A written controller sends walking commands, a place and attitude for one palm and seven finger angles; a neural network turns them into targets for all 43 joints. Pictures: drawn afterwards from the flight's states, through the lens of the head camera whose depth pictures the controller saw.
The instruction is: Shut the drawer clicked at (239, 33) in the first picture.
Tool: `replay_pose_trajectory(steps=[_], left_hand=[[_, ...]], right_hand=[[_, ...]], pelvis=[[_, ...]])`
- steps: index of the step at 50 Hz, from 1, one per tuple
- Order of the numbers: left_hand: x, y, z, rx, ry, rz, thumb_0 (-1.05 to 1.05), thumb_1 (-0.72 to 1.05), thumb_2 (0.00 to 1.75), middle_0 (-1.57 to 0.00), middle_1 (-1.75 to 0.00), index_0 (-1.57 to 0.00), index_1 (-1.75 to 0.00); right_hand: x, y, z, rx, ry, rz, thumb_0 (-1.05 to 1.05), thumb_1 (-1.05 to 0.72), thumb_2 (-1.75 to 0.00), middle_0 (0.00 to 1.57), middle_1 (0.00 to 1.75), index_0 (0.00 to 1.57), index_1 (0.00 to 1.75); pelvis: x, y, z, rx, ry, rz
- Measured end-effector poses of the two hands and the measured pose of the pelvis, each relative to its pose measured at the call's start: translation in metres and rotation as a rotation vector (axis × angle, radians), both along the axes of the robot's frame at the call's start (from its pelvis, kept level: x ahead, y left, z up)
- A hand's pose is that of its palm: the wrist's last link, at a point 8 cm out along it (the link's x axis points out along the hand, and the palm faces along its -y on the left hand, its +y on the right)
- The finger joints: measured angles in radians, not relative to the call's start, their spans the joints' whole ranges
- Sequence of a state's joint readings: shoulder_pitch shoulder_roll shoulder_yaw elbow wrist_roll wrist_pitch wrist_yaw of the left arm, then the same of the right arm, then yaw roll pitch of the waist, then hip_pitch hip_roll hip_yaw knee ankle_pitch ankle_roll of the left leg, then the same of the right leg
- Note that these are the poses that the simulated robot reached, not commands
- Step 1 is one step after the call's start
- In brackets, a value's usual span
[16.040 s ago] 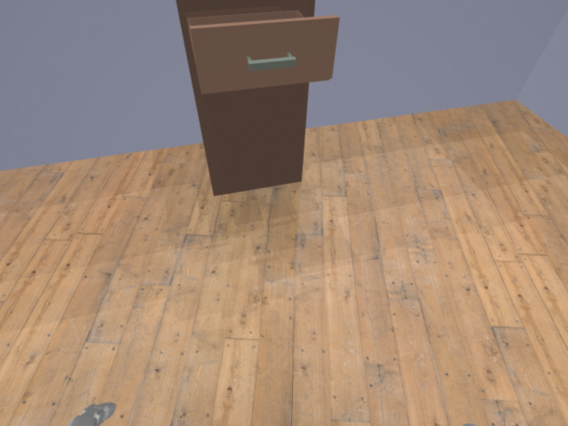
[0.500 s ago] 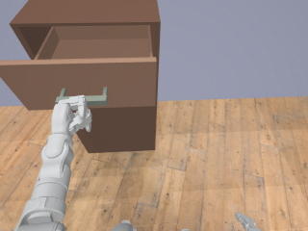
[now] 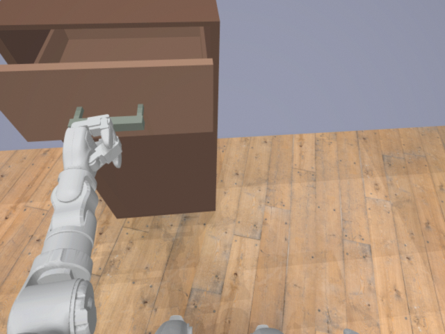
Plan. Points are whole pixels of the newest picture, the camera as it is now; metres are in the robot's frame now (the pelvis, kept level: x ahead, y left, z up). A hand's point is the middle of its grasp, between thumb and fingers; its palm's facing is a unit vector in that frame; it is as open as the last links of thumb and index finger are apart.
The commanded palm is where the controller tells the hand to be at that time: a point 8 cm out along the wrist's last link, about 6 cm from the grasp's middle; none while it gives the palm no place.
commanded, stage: push the drawer shut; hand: left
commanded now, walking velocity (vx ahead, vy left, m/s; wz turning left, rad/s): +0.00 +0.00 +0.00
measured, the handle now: (109, 117) +0.50 +0.22 +0.08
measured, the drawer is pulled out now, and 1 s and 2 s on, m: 0.14 0.02 0.00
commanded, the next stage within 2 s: pull the fist back off the drawer in 1.42 s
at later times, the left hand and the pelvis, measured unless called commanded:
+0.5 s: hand (123, 121) +0.49 +0.19 +0.09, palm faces +0.11 -0.99 -0.01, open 3.2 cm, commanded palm +0.47 +0.23 +0.08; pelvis -0.01 +0.00 -0.01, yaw +0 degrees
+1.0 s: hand (124, 100) +0.54 +0.19 +0.09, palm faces +0.10 -0.99 -0.01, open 3.3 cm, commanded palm +0.53 +0.24 +0.08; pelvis +0.00 +0.00 -0.02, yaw -2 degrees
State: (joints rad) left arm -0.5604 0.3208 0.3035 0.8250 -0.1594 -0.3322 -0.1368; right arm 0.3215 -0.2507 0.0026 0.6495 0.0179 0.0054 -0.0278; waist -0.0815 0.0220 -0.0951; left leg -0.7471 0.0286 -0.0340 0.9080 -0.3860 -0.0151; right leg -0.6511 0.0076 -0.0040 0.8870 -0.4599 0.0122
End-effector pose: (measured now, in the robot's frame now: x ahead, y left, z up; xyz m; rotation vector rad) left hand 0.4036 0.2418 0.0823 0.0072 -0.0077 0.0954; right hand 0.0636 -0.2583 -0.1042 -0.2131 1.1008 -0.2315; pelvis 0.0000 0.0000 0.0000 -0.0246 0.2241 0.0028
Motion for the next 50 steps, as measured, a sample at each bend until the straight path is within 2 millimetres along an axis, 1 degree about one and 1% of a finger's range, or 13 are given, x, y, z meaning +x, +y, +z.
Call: replay_pose_trajectory(steps=[6, 11, 26, 32, 38, 50], left_hand=[[0.012, -0.001, 0.001, 0.0, 0.004, 0.004, -0.03, 0.86, 0.92, -1.4, -1.6, -1.4, -1.6], [0.024, -0.001, 0.002, 0.001, 0.007, 0.012, -0.02, 0.87, 0.93, -1.4, -1.6, -1.4, -1.6], [0.058, -0.003, 0.005, 0.005, 0.016, 0.014, 0.01, 0.9, 0.95, -1.4, -1.6, -1.4, -1.6], [0.071, -0.003, 0.006, 0.004, 0.017, 0.012, 0.02, 0.91, 0.95, -1.4, -1.6, -1.4, -1.6], [0.085, -0.001, 0.007, 0.002, 0.028, 0.008, 0.03, 0.91, 0.95, -1.4, -1.6, -1.4, -1.6], [0.112, 0.004, 0.009, -0.005, 0.034, 0.01, 0.04, 0.88, 0.93, -1.4, -1.6, -1.4, -1.6]], right_hand=[[-0.007, 0.0, -0.004, 0.0, 0.024, -0.002, 0.01, -0.91, -0.9, 0.21, 0.3, 0.2, 0.3], [-0.018, -0.002, -0.007, -0.003, 0.053, -0.013, 0.01, -0.91, -0.9, 0.21, 0.3, 0.2, 0.3], [-0.066, -0.006, -0.011, -0.013, 0.183, -0.069, 0.01, -0.91, -0.9, 0.21, 0.3, 0.2, 0.3], [-0.081, -0.005, -0.01, -0.017, 0.228, -0.091, 0.01, -0.91, -0.9, 0.21, 0.3, 0.2, 0.3], [-0.09, -0.003, -0.008, -0.023, 0.259, -0.104, 0.01, -0.91, -0.9, 0.21, 0.3, 0.2, 0.3], [-0.099, 0.004, -0.005, -0.034, 0.305, -0.115, 0.0, -0.91, -0.9, 0.21, 0.3, 0.2, 0.3]], pelvis=[[-0.003, -0.001, -0.003, -0.002, 0.014, 0.003], [-0.005, -0.001, -0.005, -0.005, 0.027, 0.004], [-0.008, -0.002, -0.011, -0.011, 0.073, -0.006], [-0.006, -0.002, -0.012, -0.014, 0.091, -0.012], [-0.004, 0.0, -0.013, -0.02, 0.106, -0.014], [-0.001, 0.004, -0.016, -0.03, 0.145, -0.017]])
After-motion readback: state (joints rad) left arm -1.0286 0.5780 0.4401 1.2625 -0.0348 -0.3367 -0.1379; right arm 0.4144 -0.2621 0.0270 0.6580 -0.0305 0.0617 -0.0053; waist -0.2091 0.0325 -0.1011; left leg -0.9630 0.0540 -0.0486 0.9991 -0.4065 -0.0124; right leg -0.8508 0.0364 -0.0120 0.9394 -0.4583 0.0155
